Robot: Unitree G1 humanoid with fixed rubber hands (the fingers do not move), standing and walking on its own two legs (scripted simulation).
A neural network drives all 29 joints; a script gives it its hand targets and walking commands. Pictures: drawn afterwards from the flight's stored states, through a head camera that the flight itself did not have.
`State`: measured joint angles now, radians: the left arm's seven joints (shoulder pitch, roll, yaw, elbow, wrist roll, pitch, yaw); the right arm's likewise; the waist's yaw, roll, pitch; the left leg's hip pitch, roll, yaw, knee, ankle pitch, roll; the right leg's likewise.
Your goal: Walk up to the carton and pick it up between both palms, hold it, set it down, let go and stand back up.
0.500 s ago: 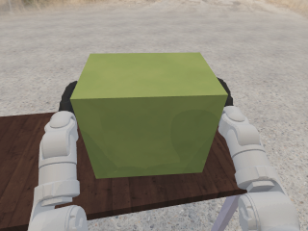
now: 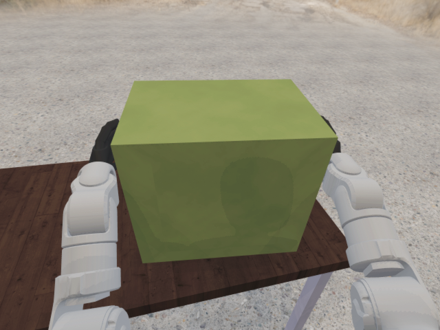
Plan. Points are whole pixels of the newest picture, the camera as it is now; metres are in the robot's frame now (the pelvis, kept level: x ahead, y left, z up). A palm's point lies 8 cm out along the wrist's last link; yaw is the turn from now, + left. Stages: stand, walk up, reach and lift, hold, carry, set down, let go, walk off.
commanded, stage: reach and lift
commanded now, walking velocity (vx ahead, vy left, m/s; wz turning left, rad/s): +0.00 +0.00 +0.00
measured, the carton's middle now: (218, 169) +0.37 -0.03 +0.17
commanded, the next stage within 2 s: hold in 0.12 s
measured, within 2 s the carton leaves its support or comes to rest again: neither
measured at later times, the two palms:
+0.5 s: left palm (75, 160) +0.35 +0.21 +0.21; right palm (303, 139) +0.36 -0.18 +0.24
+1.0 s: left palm (79, 145) +0.34 +0.19 +0.24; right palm (313, 134) +0.36 -0.20 +0.25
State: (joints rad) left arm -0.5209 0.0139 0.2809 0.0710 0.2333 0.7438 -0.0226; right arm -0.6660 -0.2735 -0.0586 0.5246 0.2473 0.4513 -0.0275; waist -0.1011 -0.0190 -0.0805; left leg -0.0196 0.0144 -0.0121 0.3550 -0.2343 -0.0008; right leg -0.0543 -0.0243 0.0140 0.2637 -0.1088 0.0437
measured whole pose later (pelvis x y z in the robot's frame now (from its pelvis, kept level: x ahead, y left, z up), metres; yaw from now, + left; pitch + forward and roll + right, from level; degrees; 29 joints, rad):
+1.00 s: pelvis -0.02 -0.02 +0.00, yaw +3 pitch -5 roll -1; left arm -0.75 0.13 0.37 0.29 0.23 0.75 -0.10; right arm -0.86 -0.19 -0.16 0.60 0.14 0.53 -0.07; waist -0.09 -0.01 -0.08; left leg -0.07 0.01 -0.07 0.33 -0.17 -0.02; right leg -0.09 -0.03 -0.03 0.26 -0.08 0.03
